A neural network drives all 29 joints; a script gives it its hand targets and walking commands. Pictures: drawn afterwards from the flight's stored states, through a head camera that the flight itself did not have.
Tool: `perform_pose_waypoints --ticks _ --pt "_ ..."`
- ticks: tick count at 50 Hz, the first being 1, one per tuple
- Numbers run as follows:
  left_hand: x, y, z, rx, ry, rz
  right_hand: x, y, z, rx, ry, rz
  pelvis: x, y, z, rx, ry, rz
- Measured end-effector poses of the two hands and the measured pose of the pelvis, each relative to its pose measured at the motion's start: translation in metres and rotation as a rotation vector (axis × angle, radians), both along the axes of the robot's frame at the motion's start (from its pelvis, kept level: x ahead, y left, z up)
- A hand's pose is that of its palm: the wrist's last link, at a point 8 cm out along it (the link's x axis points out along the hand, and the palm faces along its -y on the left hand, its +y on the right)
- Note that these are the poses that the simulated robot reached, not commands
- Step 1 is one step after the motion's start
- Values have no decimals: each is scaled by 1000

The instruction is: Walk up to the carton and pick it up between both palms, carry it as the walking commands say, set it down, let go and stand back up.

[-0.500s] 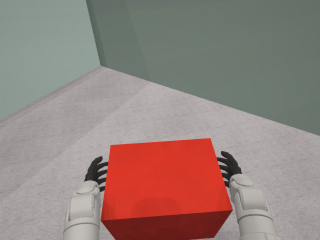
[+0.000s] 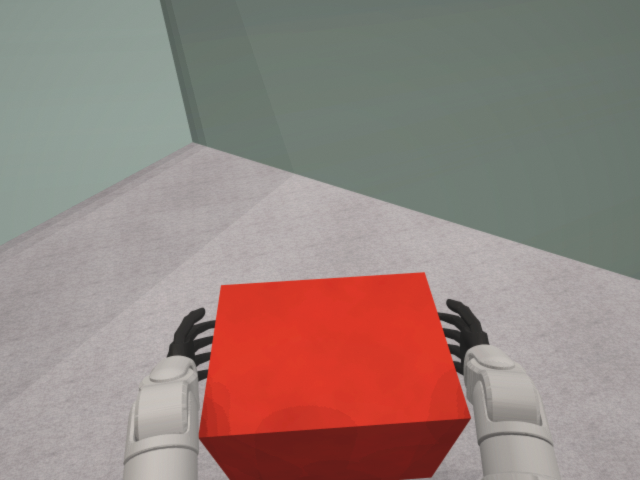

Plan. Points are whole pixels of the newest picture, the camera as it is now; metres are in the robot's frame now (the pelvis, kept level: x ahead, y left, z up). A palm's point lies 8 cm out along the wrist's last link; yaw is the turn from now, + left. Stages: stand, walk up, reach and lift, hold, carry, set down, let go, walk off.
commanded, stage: reach and lift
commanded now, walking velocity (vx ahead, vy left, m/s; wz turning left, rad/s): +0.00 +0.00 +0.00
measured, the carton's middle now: (329, 384) +0.29 +0.01 -0.03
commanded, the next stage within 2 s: hold in 0.64 s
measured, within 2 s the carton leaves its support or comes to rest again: neither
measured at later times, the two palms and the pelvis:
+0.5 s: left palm (185, 364) +0.28 +0.19 +0.04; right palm (476, 359) +0.28 -0.18 +0.05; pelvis +0.01 +0.00 +0.00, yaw +0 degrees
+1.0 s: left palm (184, 368) +0.28 +0.19 +0.04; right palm (475, 360) +0.28 -0.18 +0.04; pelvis +0.00 +0.00 +0.00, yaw +1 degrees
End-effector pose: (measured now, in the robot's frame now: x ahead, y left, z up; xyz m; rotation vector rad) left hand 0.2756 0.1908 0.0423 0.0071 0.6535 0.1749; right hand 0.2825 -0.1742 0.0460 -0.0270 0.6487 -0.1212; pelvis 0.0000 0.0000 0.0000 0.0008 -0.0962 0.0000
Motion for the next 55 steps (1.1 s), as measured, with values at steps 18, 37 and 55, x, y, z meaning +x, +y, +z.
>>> perform_pose_waypoints --ticks 18,37,55 --pt "6 -2 0 4 -3 -23 -2 -2 0 1 -4 -22 4 4 1 -1 11 3" --pt "1 -3 -2 4 -2 -18 -6 -3 -3 7 -2 -21 6 3 1 0 9 6" --pt "0 -1 -1 5 -2 -10 -3 -1 -3 7 -3 -13 4 3 1 0 8 10"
